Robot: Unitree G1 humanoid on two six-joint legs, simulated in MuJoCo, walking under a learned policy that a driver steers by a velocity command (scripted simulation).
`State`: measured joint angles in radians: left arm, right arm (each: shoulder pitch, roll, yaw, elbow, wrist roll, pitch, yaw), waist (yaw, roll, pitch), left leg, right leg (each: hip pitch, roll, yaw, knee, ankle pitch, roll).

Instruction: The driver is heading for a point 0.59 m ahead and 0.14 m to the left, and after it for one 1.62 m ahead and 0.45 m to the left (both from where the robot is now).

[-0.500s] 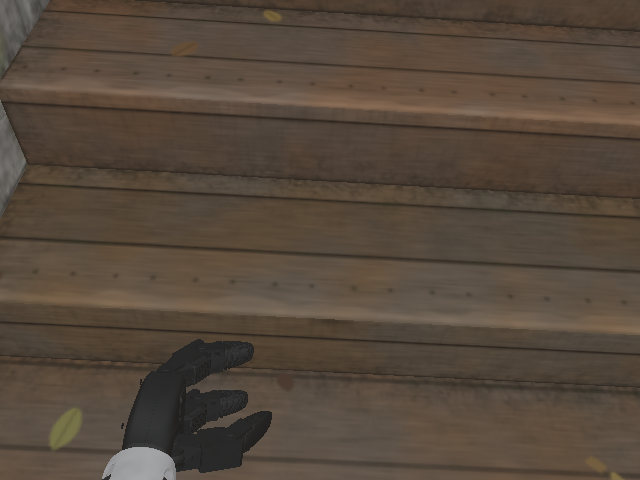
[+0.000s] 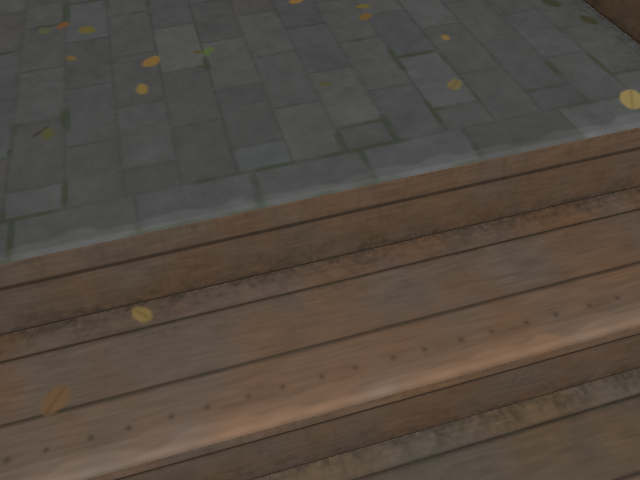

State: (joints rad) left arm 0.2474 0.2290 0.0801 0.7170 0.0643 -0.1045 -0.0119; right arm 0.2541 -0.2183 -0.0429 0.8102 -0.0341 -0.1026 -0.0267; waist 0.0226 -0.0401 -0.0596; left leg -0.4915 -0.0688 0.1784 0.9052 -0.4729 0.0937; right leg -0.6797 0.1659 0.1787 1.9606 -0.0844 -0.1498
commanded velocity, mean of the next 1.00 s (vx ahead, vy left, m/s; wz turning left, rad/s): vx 1.00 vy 0.00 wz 0.52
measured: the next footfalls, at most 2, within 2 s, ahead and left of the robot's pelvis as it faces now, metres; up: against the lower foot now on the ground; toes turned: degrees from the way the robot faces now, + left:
right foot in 0.26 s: +0.38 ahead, -0.09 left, +0.16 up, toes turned -1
left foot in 0.64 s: +0.65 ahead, +0.14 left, +0.33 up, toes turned +16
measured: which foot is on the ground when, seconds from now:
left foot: down 0.00-0.26, up 0.28-0.62, down 0.64-1.00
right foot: up 0.00-0.24, down 0.26-0.64, up 0.66-0.98, down 1.00-1.00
